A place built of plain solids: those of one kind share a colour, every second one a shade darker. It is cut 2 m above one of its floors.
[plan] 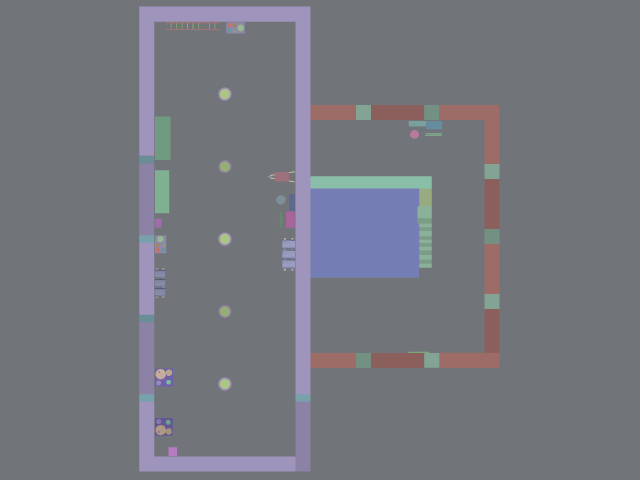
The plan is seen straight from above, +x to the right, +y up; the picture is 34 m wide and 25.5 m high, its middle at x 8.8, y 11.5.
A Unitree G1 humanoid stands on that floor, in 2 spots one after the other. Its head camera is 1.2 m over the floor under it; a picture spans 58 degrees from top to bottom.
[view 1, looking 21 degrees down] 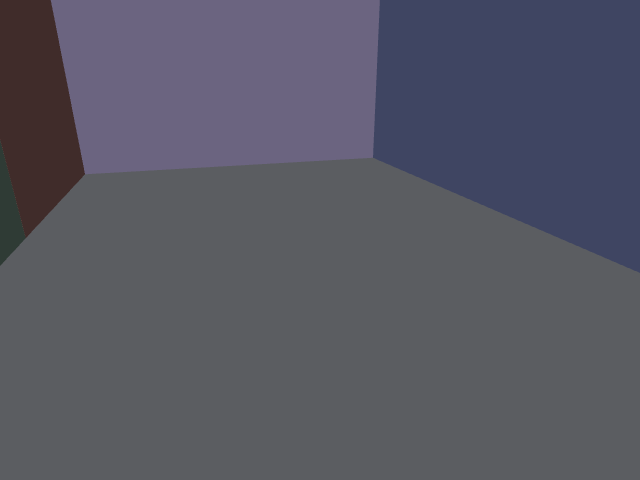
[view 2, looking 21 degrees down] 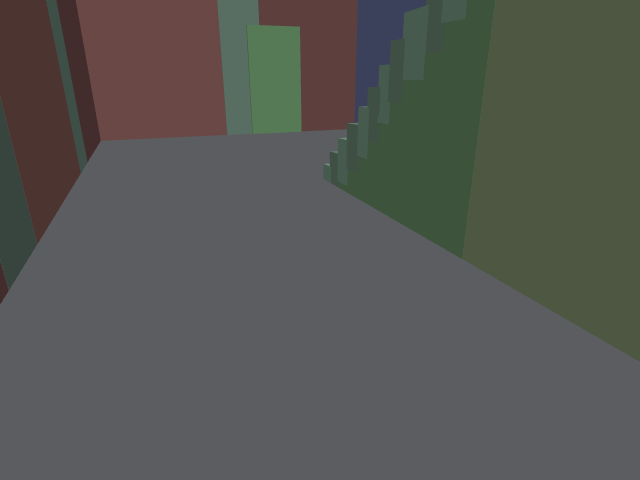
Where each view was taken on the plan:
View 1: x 14.41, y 6.78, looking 163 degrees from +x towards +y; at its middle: ground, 3.35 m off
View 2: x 16.64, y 14.89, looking -111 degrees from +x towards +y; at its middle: ground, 3.35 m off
